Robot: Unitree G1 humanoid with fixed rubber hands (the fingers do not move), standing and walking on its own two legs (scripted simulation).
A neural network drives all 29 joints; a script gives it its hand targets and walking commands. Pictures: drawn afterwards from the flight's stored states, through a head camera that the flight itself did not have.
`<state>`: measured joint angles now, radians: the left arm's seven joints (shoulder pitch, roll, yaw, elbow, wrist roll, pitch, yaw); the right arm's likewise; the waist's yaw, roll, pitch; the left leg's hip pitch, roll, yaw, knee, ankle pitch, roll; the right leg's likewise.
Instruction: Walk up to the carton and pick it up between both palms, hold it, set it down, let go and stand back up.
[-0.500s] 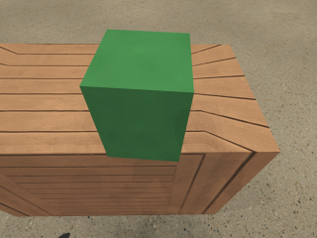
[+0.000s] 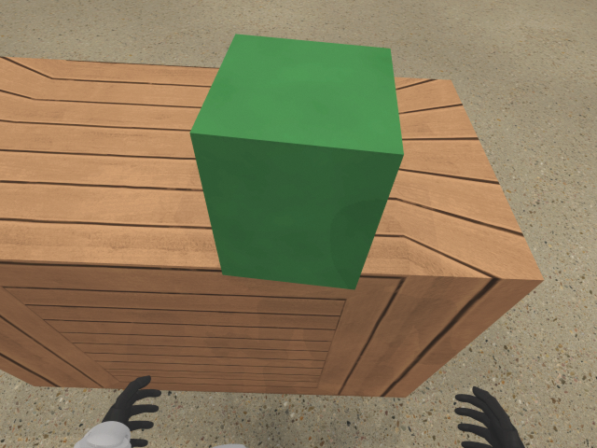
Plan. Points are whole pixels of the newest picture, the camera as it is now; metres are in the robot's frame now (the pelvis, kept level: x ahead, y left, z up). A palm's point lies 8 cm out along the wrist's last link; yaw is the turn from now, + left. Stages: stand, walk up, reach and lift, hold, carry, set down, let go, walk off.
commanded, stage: reach and lift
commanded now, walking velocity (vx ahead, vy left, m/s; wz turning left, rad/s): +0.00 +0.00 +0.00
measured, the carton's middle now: (299, 171) +0.44 +0.03 +0.12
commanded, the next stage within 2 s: none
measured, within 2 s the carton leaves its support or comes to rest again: neither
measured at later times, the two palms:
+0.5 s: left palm (110, 410) +0.15 +0.24 -0.01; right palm out of the picture +0.12 -0.22 +0.00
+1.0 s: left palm (104, 384) +0.17 +0.23 +0.05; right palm (495, 405) +0.16 -0.20 +0.05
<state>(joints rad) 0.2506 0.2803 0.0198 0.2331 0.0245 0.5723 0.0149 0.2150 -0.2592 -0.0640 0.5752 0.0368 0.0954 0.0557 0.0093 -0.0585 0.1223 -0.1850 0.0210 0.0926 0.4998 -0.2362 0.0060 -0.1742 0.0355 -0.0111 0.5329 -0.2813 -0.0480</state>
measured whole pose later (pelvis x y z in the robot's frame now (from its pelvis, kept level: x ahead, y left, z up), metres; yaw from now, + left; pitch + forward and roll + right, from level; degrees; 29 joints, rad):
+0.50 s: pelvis -0.02 +0.02 +0.01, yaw -2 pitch -7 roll +1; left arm 0.29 0.29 -0.03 -0.01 -0.14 0.57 0.04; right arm 0.38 -0.15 -0.10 0.01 0.07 0.36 -0.01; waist 0.01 -0.04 0.07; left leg -0.10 0.00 0.13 0.36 -0.14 0.04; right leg -0.11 0.01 0.02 0.43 -0.19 -0.02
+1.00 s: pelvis -0.01 +0.02 +0.01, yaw -2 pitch -5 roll +1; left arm 0.37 0.30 -0.03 -0.26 -0.26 0.48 0.05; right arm 0.45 -0.14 -0.06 -0.30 0.16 0.42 -0.11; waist 0.06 0.01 0.03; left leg -0.08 0.00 0.13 0.31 -0.14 0.03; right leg -0.10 0.02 0.03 0.38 -0.19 -0.03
